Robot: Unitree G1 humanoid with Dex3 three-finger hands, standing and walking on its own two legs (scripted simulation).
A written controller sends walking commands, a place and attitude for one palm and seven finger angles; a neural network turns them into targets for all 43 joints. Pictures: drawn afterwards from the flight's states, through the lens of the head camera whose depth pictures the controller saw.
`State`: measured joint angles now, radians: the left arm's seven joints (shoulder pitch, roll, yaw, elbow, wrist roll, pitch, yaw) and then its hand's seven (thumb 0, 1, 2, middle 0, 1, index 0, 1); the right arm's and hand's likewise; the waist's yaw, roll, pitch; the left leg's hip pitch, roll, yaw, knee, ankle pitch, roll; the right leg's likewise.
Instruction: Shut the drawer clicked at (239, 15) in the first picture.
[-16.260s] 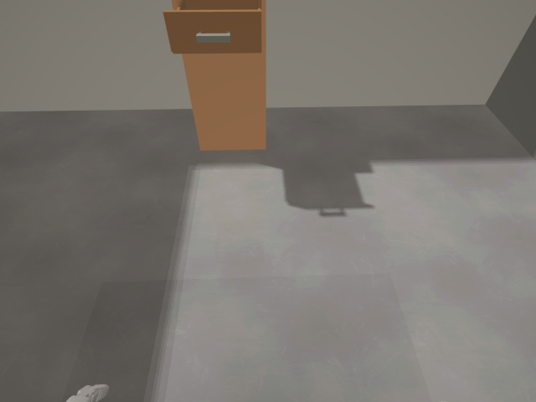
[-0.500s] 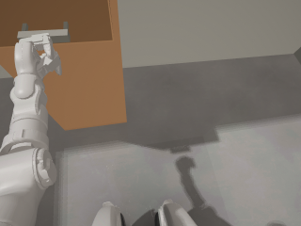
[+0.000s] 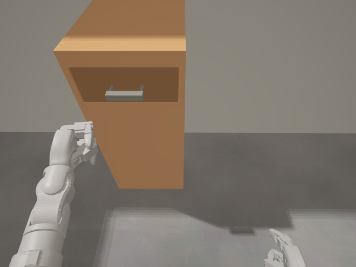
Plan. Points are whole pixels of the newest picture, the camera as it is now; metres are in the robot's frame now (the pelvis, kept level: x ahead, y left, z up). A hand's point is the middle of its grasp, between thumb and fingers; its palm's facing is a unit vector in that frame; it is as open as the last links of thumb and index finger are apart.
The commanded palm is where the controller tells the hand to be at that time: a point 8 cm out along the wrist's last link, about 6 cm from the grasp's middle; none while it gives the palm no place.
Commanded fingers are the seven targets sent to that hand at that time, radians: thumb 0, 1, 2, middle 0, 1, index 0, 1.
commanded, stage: draw the hand back to the body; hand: left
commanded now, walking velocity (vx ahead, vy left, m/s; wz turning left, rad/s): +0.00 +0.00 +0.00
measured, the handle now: (125, 92) +0.63 +0.21 +0.02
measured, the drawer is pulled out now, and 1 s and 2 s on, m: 0.00 0.00 0.00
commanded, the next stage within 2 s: step back with the hand held close in 0.76 s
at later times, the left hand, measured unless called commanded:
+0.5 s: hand (33, 197) +0.20 +0.23 +0.17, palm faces +0.37 -0.86 -0.35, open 3.2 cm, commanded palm +0.14 +0.27 +0.19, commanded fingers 0.00 0.90 0.90 -1.40 -1.60 -1.40 -1.60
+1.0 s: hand (9, 213) +0.17 +0.24 +0.18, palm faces +0.40 -0.82 -0.42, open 3.2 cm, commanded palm +0.11 +0.28 +0.19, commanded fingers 0.00 0.90 0.90 -1.40 -1.60 -1.40 -1.60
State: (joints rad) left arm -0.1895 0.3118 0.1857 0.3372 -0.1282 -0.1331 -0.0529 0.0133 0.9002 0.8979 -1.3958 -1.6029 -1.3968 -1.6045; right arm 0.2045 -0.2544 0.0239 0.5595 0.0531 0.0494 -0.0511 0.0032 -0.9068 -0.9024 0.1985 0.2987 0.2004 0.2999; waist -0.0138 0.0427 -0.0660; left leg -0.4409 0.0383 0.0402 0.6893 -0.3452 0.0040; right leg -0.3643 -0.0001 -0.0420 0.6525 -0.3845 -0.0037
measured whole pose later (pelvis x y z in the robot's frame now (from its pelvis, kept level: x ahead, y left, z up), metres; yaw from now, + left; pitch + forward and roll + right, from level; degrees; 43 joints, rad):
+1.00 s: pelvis -0.01 +0.00 +0.02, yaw +1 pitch -3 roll -1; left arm 0.54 0.33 0.32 -0.46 -0.05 -0.16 0.10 0.01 0.89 0.90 -1.40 -1.60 -1.40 -1.60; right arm 0.18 -0.23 0.03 0.60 -0.01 -0.05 -0.07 0.01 -0.90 -0.90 0.20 0.30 0.20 0.30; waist 0.03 0.07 0.02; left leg -0.17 0.04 0.03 0.43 -0.21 0.00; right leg -0.06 0.01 -0.05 0.35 -0.22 0.00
